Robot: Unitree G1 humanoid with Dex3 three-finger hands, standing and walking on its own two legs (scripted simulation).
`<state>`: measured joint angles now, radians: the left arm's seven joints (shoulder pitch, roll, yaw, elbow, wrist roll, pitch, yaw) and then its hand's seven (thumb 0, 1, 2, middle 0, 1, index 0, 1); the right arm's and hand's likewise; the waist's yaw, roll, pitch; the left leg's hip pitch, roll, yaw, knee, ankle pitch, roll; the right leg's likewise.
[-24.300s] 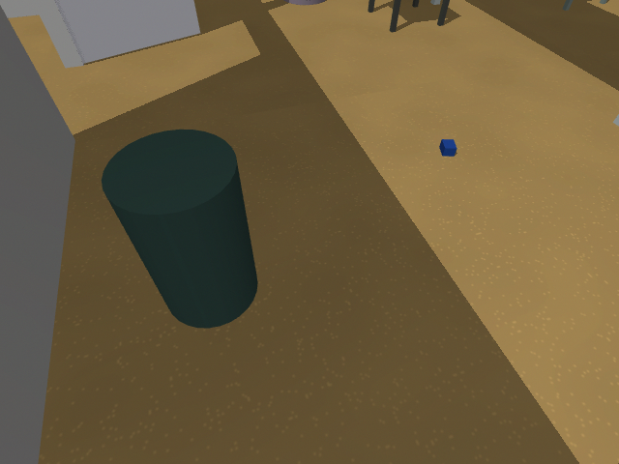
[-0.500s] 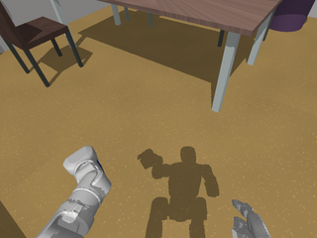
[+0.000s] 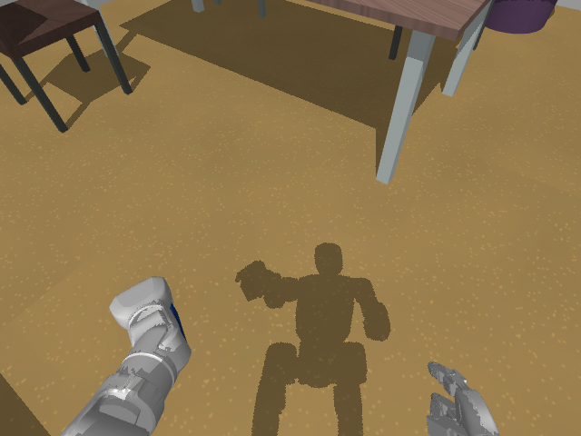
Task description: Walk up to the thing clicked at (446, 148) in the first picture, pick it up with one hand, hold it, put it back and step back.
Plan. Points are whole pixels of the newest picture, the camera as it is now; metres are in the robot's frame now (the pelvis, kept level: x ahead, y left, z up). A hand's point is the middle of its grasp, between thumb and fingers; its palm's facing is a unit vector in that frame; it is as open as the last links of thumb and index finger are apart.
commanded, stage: crouch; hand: left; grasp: from above
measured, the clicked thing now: (161, 332) +0.30 +0.23 -0.11
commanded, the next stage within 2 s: lower in 1.60 s
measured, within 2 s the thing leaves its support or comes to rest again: neither
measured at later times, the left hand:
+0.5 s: hand (184, 342) +0.35 +0.26 -0.32, palm faces -0.31 -0.23 -0.92, open 10.2 cm
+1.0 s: hand (188, 356) +0.37 +0.29 -0.50, palm faces -0.31 -0.27 -0.91, open 10.2 cm
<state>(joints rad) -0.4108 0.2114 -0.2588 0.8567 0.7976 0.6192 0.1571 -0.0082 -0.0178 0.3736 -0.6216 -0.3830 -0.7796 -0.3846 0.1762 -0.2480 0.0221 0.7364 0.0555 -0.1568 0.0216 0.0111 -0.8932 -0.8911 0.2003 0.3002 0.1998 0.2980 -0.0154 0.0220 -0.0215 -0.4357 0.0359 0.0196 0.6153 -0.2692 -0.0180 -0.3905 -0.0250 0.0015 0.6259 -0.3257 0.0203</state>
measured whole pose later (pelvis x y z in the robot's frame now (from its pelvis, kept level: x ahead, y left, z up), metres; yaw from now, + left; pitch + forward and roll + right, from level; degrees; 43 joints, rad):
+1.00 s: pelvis -0.08 +0.01 -0.34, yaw -6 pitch +36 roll -6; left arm -0.94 0.58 0.19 1.42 0.89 0.24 0.47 -0.04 -0.05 0.44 -0.63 -0.37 -0.79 -0.39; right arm 0.13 -0.24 0.01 0.85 -0.10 -0.21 0.14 0.01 -0.90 -0.90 0.20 0.30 0.20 0.30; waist -0.16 0.02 -0.13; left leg -2.13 0.07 -0.11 2.12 -0.63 -0.01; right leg -2.03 0.03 -0.03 2.08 -0.70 0.04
